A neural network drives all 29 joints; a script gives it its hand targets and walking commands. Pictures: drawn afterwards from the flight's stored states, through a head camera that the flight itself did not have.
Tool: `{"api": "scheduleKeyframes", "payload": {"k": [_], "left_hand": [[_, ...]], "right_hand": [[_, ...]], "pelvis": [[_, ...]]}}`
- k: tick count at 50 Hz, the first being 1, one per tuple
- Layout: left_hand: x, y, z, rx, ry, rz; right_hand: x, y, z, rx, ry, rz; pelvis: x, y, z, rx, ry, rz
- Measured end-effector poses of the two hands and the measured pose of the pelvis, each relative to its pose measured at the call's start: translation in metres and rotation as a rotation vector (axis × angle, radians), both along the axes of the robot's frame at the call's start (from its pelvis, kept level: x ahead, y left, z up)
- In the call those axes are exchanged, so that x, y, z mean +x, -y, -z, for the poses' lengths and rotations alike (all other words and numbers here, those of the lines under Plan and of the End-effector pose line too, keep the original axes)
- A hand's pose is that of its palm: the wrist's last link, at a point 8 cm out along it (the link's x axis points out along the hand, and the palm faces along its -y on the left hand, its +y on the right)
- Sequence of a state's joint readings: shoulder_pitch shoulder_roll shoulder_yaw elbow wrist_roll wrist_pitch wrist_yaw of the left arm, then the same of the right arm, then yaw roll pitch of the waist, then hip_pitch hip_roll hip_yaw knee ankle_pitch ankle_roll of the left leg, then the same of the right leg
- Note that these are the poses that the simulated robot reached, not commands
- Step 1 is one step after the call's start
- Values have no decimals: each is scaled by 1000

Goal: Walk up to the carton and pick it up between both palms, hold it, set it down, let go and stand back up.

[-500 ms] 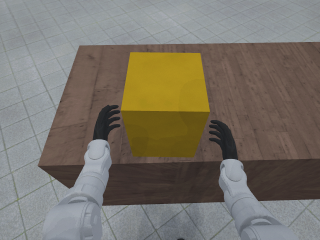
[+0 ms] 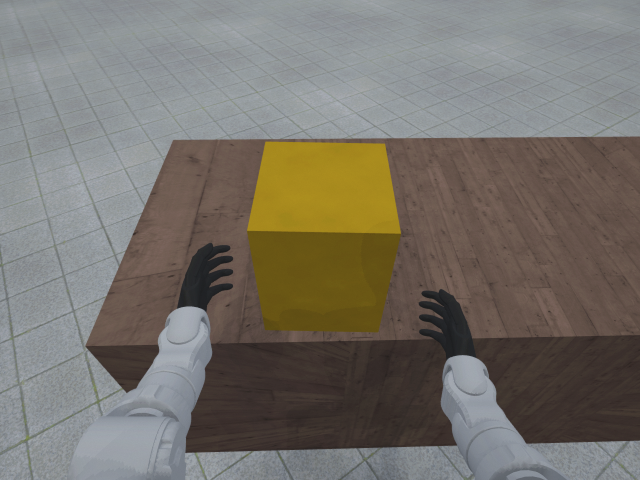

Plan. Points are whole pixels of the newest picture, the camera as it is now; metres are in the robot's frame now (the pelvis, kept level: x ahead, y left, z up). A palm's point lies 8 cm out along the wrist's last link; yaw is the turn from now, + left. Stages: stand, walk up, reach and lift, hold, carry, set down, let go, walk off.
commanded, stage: set down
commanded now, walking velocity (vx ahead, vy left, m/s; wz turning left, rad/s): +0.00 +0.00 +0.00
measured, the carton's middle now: (323, 239) +0.50 +0.01 -0.01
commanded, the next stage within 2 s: none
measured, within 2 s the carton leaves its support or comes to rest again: neither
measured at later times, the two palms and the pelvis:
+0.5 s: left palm (157, 352) +0.29 +0.23 +0.00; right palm (459, 391) +0.25 -0.17 -0.02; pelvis +0.06 +0.02 +0.01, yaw +0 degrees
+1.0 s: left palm (146, 389) +0.25 +0.24 -0.02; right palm (465, 428) +0.21 -0.17 -0.04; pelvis +0.06 +0.03 +0.01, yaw +0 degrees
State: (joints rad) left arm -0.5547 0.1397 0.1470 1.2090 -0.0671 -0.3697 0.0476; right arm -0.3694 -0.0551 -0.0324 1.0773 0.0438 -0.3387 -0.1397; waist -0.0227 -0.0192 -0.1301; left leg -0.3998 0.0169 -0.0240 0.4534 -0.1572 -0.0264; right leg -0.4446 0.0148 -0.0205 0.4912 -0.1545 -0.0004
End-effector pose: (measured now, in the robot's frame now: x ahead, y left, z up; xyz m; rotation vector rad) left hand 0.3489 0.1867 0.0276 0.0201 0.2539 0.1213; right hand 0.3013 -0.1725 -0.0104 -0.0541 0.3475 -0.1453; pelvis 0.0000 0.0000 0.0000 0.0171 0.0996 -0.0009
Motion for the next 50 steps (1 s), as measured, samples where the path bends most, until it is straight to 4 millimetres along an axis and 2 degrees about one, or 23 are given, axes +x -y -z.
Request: {"api": "scheduleKeyframes", "payload": {"k": [6,14,26,36,50], "left_hand": [[-12,-13,10,4,15,-17],[-44,-33,32,14,-29,-25],[-65,-43,26,21,17,-4],[-95,-54,39,19,-84,-53],[-103,-51,50,17,-186,-53]], "right_hand": [[-11,5,4,6,33,23],[-27,1,11,7,30,23],[-57,-7,10,8,36,23],[-87,-6,17,9,-21,29],[-93,-5,26,22,-113,26]], "pelvis": [[14,-2,-2,-3,43,0],[35,-10,-5,-13,106,-1],[58,-25,-7,-32,155,-3],[59,-30,-7,-38,196,-4],[56,-29,-7,-37,200,-4]]}}
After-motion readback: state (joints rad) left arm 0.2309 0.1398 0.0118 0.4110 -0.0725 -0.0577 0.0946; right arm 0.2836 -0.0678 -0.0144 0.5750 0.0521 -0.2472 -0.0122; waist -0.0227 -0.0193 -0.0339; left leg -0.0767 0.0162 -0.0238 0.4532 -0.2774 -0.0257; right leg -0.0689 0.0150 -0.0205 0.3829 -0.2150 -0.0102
